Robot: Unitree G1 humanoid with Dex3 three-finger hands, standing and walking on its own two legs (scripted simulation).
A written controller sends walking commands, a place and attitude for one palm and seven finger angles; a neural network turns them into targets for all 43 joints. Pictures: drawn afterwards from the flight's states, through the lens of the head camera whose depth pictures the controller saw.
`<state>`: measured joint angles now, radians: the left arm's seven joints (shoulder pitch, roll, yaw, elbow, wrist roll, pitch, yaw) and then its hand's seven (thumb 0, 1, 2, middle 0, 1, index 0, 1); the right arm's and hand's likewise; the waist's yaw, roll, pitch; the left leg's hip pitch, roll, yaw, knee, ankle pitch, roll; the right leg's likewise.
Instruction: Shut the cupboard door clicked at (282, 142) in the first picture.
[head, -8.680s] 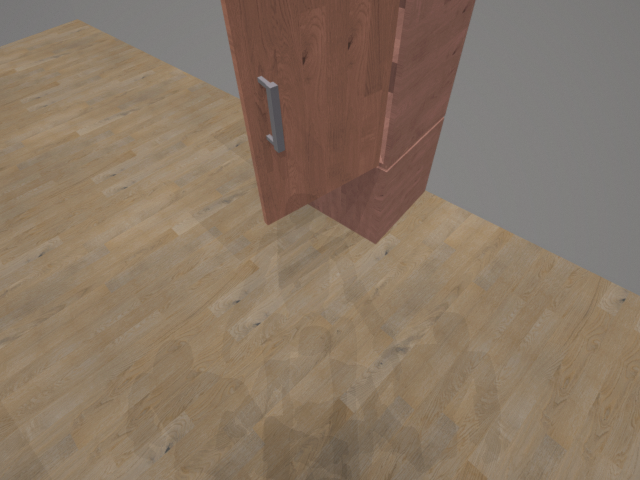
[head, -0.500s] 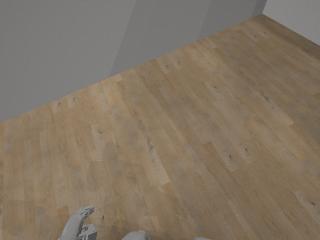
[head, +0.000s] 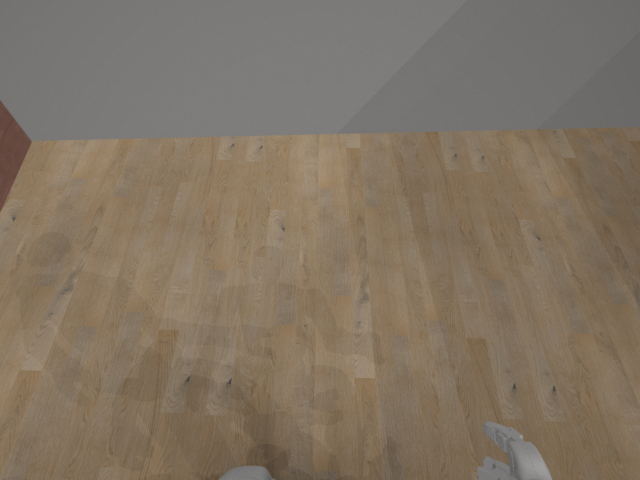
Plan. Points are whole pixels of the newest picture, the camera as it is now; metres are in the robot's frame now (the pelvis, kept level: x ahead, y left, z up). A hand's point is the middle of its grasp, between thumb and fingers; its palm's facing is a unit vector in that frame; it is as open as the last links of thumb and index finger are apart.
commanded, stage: walk to a spot facing it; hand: left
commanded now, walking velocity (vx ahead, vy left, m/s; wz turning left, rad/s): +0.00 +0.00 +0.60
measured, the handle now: out of the picture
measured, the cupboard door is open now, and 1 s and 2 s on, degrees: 76 76 76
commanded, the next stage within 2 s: turn to face it in 1.94 s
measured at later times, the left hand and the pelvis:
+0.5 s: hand (178, 419) +0.19 +0.21 -0.13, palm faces +0.15 -0.96 -0.23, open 7.4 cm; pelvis +0.07 -0.02 +0.01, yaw +14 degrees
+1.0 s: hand out of the picture +0.05 +0.12 -0.15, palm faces +0.59 -0.77 -0.24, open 7.3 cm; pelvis +0.24 +0.02 +0.00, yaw +35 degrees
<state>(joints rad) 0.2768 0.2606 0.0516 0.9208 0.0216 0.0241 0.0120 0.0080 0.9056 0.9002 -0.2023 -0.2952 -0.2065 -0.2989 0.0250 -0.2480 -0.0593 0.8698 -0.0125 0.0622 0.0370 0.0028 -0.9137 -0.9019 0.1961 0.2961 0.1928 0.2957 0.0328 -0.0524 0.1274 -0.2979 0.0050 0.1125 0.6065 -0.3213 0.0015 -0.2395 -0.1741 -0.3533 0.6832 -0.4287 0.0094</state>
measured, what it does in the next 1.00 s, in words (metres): walks ahead, turning left: right foot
